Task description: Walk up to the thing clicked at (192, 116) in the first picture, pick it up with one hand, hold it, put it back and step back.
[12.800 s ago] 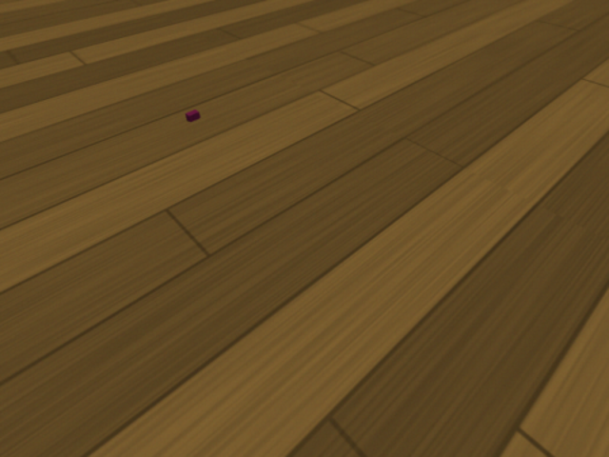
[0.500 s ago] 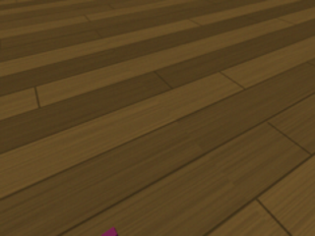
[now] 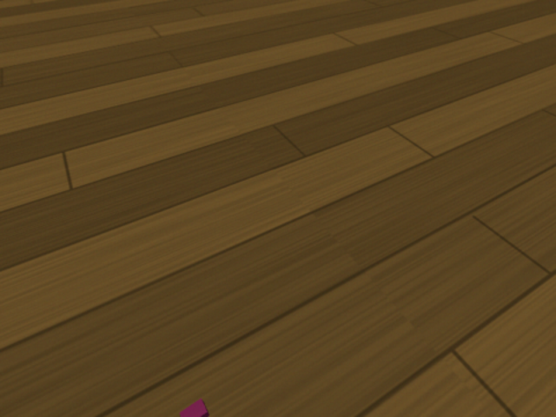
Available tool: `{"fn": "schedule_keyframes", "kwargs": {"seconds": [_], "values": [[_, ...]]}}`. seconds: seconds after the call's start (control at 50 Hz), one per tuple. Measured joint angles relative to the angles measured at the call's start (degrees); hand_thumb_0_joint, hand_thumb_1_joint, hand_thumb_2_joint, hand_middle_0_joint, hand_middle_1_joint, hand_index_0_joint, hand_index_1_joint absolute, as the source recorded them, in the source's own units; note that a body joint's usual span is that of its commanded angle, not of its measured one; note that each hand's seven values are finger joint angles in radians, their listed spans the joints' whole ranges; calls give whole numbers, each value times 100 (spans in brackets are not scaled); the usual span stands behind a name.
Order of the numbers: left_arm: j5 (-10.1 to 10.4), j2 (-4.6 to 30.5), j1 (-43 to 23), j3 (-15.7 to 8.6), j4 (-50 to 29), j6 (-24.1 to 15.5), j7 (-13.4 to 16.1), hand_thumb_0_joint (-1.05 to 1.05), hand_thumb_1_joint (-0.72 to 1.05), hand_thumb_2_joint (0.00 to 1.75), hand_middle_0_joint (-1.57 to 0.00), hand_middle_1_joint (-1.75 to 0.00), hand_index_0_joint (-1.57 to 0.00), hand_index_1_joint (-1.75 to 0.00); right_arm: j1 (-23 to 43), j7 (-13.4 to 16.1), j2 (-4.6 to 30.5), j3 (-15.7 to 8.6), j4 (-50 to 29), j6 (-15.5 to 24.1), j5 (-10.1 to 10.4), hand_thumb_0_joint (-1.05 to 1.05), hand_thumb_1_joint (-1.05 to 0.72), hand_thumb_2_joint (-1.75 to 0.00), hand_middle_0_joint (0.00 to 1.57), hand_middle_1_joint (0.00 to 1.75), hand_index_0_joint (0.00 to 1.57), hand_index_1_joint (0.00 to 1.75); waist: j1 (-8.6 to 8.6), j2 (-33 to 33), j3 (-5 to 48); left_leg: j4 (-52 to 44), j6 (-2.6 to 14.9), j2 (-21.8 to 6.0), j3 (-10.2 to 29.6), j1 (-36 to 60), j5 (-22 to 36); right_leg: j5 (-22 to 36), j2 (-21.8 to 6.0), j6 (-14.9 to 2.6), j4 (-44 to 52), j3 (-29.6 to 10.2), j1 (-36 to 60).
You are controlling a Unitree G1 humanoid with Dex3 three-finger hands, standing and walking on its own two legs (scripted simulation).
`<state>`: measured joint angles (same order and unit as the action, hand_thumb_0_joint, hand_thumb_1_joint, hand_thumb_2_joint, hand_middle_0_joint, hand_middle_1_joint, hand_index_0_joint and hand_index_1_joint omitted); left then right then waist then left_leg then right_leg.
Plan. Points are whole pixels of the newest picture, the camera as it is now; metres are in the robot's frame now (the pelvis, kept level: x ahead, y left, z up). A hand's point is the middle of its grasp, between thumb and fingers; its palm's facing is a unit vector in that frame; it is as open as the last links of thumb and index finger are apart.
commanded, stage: stand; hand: left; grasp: from above
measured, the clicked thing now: (194, 414) +0.33 +0.30 -0.76
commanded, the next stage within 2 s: rise first in 0.34 s
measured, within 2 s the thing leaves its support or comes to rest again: neither
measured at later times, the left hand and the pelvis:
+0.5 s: hand out of the picture +0.08 +0.25 -0.16, palm faces +0.02 -0.94 -0.34, open 7.5 cm; pelvis +0.00 +0.00 +0.00, yaw +0 degrees
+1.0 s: hand out of the picture +0.12 +0.28 -0.23, palm faces -0.13 -0.86 -0.50, open 13.1 cm; pelvis -0.02 +0.01 -0.08, yaw +0 degrees
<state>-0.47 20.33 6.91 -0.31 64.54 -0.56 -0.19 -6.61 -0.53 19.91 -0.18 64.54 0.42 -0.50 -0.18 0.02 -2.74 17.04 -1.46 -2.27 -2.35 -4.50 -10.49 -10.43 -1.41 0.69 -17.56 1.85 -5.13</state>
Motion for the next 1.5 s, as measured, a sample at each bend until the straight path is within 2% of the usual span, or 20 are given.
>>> {"fn": "schedule_keyframes", "kwargs": {"seconds": [0.46,0.5,0.54,0.62,0.68,0.76,0.86,0.96,1.04,1.16,1.24,1.32,1.38,1.5], "values": [[1,-6,3,14,-6,-2,1,0,90,90,-20,-30,-20,-30,-4,2,5,2,1,2,-1,1,-90,-89,21,30,20,30,1,4,-9,11,6,7,6,-19,1,7,-8,8,5,4,-8],[112,-65,1,-78,-314,-23,65,1,88,91,-20,-32,-20,-32,-191,105,-14,18,-492,35,179,1,-90,-90,21,30,20,30,29,-4,9,243,24,19,49,-307,-72,-71,-27,5,-212,40,-272],[84,-144,-310,-256,-319,-123,86,1,83,93,-21,-36,-19,-37,-332,190,-85,5,-950,140,289,1,-91,-90,20,30,20,30,28,-9,-50,518,33,27,94,-634,-148,-154,-44,-2,-469,73,-573],[-317,-94,-975,-634,-113,-96,-43,1,66,93,-20,-51,-19,-53,-433,202,-351,-80,-1548,207,245,1,-93,-90,20,30,20,30,71,64,23,1172,21,4,109,-1445,-354,-360,-42,-22,-1121,61,-1386],[-616,-59,-1051,-827,-327,-38,-58,0,48,92,-19,-64,-19,-65,-557,159,-526,-140,-1878,229,200,1,-94,-90,20,30,20,30,112,103,140,1608,23,-17,82,-1898,-543,-531,-36,-25,-1552,16,-1854],[-910,-109,-909,-871,-675,217,33,0,20,91,-19,-77,-19,-77,-732,98,-625,-175,-2199,205,196,1,-92,-90,20,30,20,30,171,72,309,2091,46,-16,86,-2345,-774,-736,-51,-4,-1994,1,-2282],[-1219,-176,-664,-935,-1072,390,174,0,-13,89,-22,-83,-21,-85,-808,31,-620,-223,-2521,290,150,1,-90,-89,21,30,20,30,171,41,529,2988,75,-28,102,-3147,-1182,-1105,-66,29,-2829,-21,-3058],[-1566,-229,-296,-998,-1745,441,294,0,-32,87,-25,-85,-24,-87,-708,37,-593,-270,-2755,427,106,1,-91,-89,21,30,20,30,120,55,678,3950,94,-44,130,-4021,-1597,-1494,-76,54,-3754,-40,-3915],[-1803,-257,-9,-1005,-2327,553,404,0,-39,85,-28,-85,-26,-87,-556,57,-601,-287,-2881,529,78,1,-92,-90,21,30,20,30,82,66,782,4584,104,-51,166,-4640,-1850,-1740,-84,64,-4364,-36,-4515],[-2029,-244,324,-950,-3064,768,518,0,-42,83,-29,-86,-27,-88,-311,59,-643,-276,-3033,688,63,1,-92,-90,20,30,20,30,60,44,968,5386,102,-44,249,-5504,-2139,-2038,-105,62,-5144,1,-5342],[-2278,-183,314,-873,-3231,840,596,0,-41,82,-28,-87,-27,-89,-151,58,-640,-242,-3094,800,80,1,-91,-90,20,30,20,30,32,16,1072,5889,98,-31,311,-6082,-2294,-2212,-125,54,-5645,32,-5896],[-2719,-48,-78,-883,-2847,709,785,0,-39,80,-27,-88,-27,-89,30,14,-591,-219,-3059,940,61,1,-90,-89,21,30,20,30,7,42,1234,6520,87,-17,355,-6863,-2461,-2404,-146,36,-6297,36,-6674],[-3135,81,-421,-885,-2559,491,995,0,-36,79,-28,-88,-28,-88,186,-50,-518,-237,-2991,1031,38,1,-89,-89,21,30,20,30,9,66,1331,7099,74,-5,381,-7552,-2603,-2564,-163,25,-6898,21,-7367],[-3952,265,-1164,-811,-2206,165,1627,0,-29,76,-31,-83,-31,-83,482,-189,-351,-328,-2773,973,-21,1,-88,-89,21,30,20,30,-21,63,1390,8310,53,-7,435,-8945,-2831,-2796,-160,10,-8117,-16,-8766]]}}
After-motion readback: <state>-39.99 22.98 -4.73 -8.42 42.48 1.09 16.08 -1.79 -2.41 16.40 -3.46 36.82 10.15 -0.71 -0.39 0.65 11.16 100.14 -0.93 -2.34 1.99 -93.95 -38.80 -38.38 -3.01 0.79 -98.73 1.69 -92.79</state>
